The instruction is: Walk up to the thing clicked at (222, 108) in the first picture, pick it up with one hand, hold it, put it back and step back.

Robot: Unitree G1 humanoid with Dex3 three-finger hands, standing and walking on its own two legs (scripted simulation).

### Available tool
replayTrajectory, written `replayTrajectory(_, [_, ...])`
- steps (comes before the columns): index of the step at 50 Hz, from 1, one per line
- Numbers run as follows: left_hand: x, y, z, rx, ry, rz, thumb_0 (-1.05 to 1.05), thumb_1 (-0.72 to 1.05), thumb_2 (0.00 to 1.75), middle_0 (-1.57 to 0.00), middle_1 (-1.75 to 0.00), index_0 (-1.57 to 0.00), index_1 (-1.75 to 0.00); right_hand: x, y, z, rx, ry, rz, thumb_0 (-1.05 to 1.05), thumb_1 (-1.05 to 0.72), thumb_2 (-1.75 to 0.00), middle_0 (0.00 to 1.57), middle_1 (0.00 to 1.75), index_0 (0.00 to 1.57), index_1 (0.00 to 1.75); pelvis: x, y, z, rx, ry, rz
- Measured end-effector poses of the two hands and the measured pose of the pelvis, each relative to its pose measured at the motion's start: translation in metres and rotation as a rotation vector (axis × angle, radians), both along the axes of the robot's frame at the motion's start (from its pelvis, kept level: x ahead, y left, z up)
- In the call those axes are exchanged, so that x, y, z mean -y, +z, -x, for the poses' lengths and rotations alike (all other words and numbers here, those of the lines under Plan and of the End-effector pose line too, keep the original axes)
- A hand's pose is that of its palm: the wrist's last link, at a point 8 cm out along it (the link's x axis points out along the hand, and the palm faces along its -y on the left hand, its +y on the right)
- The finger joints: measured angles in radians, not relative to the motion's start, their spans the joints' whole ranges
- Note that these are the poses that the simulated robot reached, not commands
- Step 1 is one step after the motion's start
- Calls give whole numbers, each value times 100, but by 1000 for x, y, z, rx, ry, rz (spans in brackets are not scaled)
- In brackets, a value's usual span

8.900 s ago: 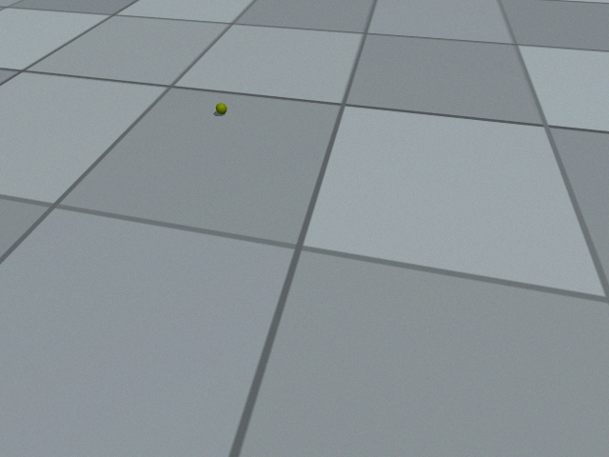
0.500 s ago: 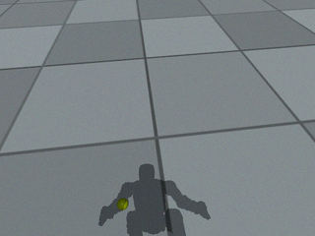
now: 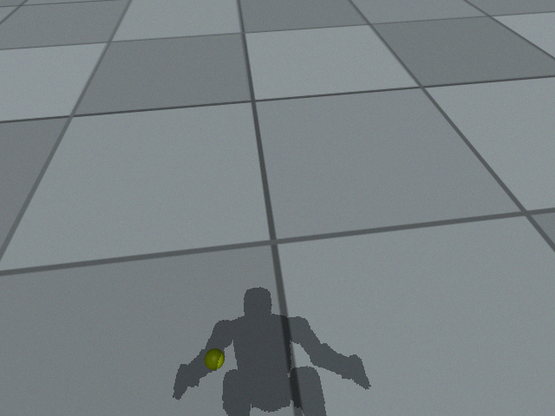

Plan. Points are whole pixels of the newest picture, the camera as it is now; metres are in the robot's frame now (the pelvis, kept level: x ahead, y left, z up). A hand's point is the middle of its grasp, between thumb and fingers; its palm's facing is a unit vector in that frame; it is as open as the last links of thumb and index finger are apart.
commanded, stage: stand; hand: left
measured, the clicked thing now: (214, 359) +0.46 +0.25 -0.75
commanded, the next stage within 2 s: walk up in 0.68 s
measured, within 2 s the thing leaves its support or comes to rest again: neither
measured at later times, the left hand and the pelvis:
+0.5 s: hand out of the picture +0.08 +0.25 -0.16, palm faces -0.01 -0.94 -0.34, open 7.4 cm; pelvis +0.00 +0.00 +0.00, yaw +0 degrees
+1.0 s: hand out of the picture +0.09 +0.31 -0.19, palm faces -0.04 -0.92 -0.38, open 7.4 cm; pelvis -0.05 +0.05 -0.03, yaw +0 degrees
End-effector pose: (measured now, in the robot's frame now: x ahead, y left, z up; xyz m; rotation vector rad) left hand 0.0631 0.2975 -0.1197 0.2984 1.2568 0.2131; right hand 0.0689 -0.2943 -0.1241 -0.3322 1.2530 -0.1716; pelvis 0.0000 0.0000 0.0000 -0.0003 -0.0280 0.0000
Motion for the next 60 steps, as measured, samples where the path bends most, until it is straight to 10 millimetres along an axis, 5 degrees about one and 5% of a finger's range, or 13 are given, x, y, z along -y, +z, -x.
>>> replayTrajectory(34, [1,1,-12,12,-21,-4,1,91,90,-21,-30,-20,-30,2,0,-2,7,-9,2,0,-90,-90,20,30,20,30,1,0,-5,-1,-10,1])
replayTrajectory(41, [-14,-3,-10,41,4,-31,1,90,90,-21,-30,-20,-30,7,-4,3,-2,-24,26,0,-90,-90,20,30,20,30,-5,-9,19,-2,-11,2])
replayTrajectory(46, [-36,-11,-11,60,-50,-56,1,90,90,-21,-30,-20,-30,2,-4,21,-1,-41,63,0,-91,-90,20,30,20,30,-25,-18,38,-6,-17,-5])
replayTrajectory(52, [-65,-33,-20,124,-67,-45,1,90,90,-21,-30,-20,-30,-20,-9,71,-57,-34,118,0,-91,-90,20,30,20,30,-51,-35,63,7,-6,1])
replayTrajectory(56, [-66,-30,-5,101,-56,-32,1,91,90,-20,-30,-20,-30,-37,2,100,-103,-50,106,0,-90,-90,20,30,20,30,-53,-23,74,-7,-9,18])
replayTrajectory(60, [-64,-27,23,49,-71,-21,0,91,90,-20,-30,-20,-30,-43,5,109,-69,-66,102,0,-90,-90,20,30,21,30,-56,-17,85,-15,-30,24])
